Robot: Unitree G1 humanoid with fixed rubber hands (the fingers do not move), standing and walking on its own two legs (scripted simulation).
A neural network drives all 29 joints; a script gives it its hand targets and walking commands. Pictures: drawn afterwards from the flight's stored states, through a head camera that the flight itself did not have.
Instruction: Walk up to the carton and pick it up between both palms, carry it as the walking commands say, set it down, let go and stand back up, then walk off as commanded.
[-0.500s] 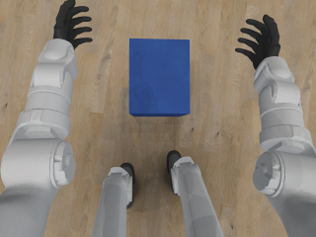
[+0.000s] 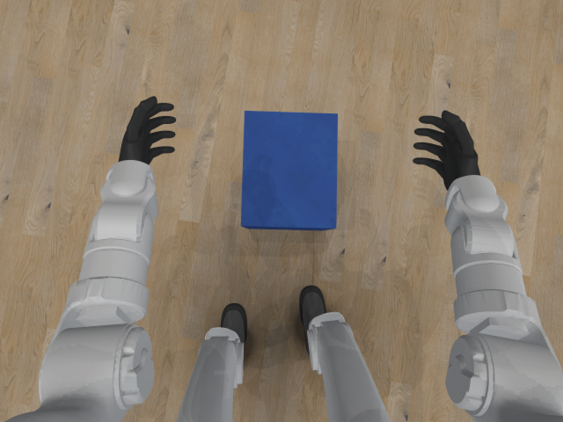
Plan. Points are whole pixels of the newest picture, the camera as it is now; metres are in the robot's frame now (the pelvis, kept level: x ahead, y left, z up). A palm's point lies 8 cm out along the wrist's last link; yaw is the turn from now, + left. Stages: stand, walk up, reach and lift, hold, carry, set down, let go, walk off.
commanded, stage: let go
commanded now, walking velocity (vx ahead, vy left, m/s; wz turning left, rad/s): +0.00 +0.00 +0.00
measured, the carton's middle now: (287, 177) +0.51 -0.06 -0.58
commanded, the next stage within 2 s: stand in 1.14 s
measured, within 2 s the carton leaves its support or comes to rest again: neither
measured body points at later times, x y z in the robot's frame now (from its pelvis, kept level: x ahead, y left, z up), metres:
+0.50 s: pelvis +0.05 +0.01 +0.07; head +0.17 +0.01 +0.51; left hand +0.31 +0.22 -0.02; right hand +0.26 -0.24 -0.02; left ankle +0.03 +0.13 -0.65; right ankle +0.06 -0.11 -0.65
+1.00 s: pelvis +0.06 +0.01 +0.08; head +0.07 +0.01 +0.53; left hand +0.24 +0.24 +0.01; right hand +0.23 -0.23 +0.01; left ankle +0.03 +0.13 -0.65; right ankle +0.06 -0.11 -0.65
